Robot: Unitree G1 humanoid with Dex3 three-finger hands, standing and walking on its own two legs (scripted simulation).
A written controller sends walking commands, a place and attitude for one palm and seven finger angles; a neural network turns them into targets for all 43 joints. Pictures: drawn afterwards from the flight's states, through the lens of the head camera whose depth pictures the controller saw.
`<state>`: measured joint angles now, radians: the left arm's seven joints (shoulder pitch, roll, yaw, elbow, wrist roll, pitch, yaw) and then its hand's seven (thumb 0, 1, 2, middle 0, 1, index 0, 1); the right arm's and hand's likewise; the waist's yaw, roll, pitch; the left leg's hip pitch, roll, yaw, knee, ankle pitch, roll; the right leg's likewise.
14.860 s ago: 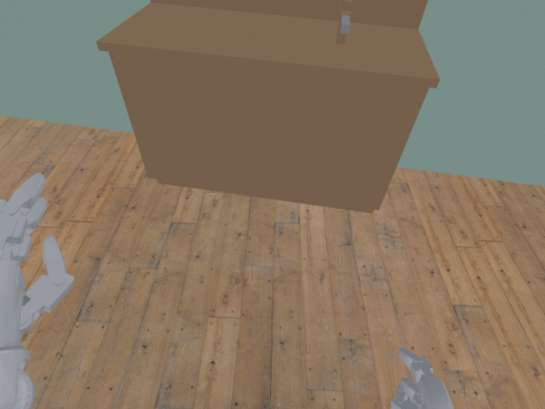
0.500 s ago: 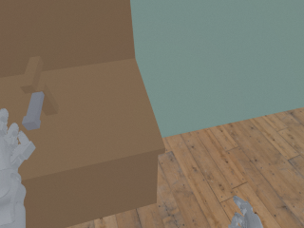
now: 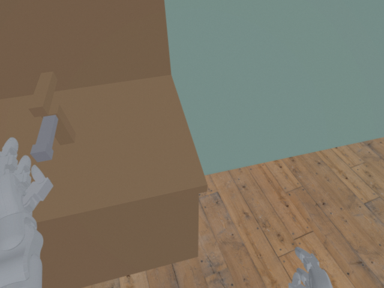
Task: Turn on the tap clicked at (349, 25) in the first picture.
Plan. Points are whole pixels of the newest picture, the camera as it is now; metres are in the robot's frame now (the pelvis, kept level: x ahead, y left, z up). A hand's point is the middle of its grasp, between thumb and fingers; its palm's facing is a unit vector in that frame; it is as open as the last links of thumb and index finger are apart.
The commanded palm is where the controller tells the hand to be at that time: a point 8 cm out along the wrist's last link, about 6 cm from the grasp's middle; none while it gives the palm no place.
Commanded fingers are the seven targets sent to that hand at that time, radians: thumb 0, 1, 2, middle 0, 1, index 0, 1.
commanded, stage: push the lever round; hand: left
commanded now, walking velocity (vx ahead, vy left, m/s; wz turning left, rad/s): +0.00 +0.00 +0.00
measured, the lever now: (42, 152) +0.33 +0.34 +0.11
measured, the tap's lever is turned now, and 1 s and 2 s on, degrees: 0 12 39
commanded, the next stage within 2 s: none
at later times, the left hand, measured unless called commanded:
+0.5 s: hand (65, 173) +0.30 +0.29 +0.09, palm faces +0.64 -0.77 -0.05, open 7.8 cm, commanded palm +0.26 +0.31 +0.10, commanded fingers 0.00 0.90 0.90 -0.15 -0.15 -0.15 -0.15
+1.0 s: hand (81, 167) +0.32 +0.26 +0.09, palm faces +0.72 -0.69 -0.06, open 8.0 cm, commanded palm +0.27 +0.28 +0.10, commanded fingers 0.00 0.90 0.90 -0.15 -0.15 -0.15 -0.15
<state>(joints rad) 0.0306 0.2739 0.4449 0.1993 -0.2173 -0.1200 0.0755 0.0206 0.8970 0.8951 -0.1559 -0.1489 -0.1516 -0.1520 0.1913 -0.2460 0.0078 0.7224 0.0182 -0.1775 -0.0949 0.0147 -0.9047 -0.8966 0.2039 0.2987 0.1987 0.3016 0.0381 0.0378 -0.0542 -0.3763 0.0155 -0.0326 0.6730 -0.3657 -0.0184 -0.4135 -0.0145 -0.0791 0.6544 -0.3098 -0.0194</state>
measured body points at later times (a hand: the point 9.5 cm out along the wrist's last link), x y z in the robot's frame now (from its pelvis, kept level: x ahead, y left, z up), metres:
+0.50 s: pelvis +0.00 +0.01 +0.00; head +0.02 +0.00 +0.45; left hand +0.26 +0.33 +0.09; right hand +0.17 -0.23 -0.10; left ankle -0.01 +0.13 -0.72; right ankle +0.02 -0.11 -0.72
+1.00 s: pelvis +0.00 +0.01 +0.00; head +0.02 +0.00 +0.45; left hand +0.27 +0.29 +0.10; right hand +0.19 -0.21 -0.10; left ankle -0.01 +0.13 -0.72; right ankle +0.02 -0.11 -0.72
